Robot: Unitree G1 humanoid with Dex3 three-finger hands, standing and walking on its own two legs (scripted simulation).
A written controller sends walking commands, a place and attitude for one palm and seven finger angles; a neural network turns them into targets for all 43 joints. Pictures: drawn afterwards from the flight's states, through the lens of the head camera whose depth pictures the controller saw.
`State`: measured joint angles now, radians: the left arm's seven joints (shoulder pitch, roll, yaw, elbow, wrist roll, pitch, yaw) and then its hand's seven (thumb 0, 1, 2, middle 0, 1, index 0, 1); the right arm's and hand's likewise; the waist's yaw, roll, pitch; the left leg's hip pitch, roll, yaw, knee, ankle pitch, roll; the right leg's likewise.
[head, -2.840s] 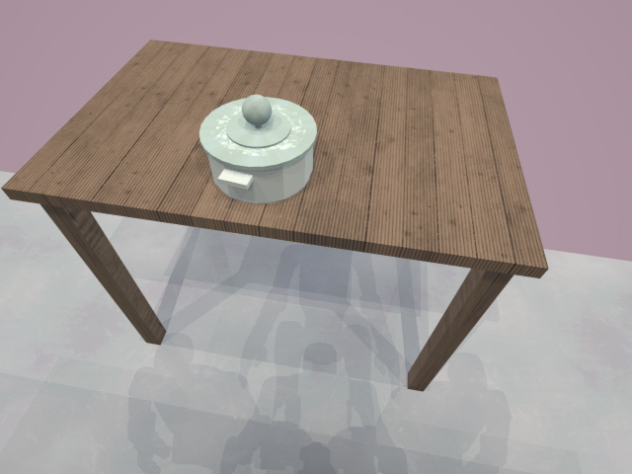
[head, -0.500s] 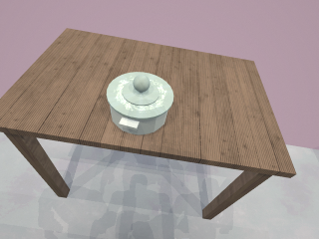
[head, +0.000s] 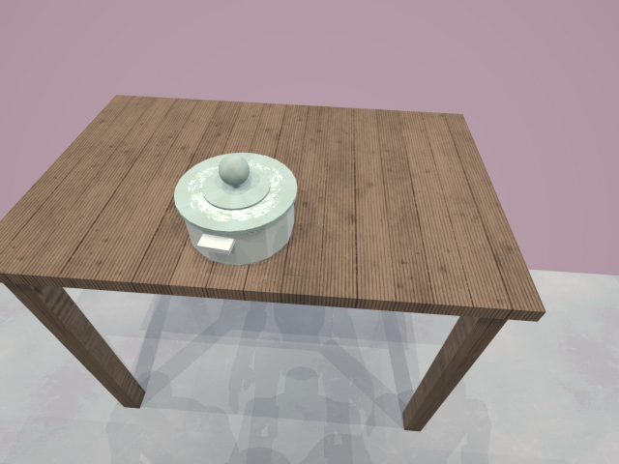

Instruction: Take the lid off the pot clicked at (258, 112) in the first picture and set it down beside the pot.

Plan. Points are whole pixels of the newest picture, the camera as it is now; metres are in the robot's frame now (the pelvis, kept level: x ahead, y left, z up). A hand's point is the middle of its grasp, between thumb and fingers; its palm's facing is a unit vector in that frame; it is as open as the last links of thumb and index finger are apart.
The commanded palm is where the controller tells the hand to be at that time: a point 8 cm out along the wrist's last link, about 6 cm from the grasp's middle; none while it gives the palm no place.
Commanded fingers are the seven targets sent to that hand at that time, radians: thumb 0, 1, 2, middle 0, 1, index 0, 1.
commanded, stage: come to a stop and stand still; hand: left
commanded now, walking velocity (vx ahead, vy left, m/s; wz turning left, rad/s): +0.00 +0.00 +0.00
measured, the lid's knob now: (234, 170) +0.53 +0.15 +0.10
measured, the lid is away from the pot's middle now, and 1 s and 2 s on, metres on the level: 0.00 0.00 0.00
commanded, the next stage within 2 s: look again from close up in 0.16 s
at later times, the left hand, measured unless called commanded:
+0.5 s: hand out of the picture +0.01 +0.21 -0.18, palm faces +0.02 -0.98 -0.22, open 7.4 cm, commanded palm none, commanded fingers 0.00 0.90 0.90 -0.20 -0.30 -0.20 -0.30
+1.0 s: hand out of the picture -0.01 +0.25 -0.18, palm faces +0.01 -0.97 -0.23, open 7.4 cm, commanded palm none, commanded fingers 0.00 0.90 0.90 -0.20 -0.30 -0.20 -0.30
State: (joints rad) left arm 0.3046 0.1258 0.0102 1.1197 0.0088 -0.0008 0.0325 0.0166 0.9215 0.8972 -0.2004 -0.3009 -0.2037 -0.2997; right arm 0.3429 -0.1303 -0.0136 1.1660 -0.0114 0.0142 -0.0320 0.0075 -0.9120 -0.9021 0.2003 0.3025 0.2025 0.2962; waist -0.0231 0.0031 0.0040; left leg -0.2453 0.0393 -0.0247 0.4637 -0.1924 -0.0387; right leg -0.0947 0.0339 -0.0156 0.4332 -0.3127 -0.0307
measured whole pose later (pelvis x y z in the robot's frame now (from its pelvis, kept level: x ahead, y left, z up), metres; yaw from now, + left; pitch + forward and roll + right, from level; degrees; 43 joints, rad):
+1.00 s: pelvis -0.02 +0.06 -0.01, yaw +0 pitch -2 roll -1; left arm 0.29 0.19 0.00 1.02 0.02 0.01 0.04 0.00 0.90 0.90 -0.20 -0.30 -0.20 -0.30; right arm 0.19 -0.17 -0.02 1.00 -0.01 0.01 -0.01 0.00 -0.92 -0.90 0.20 0.30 0.21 0.30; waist 0.02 0.00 0.07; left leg -0.31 -0.04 0.02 0.53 -0.19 0.06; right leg -0.16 -0.05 0.02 0.50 -0.31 0.05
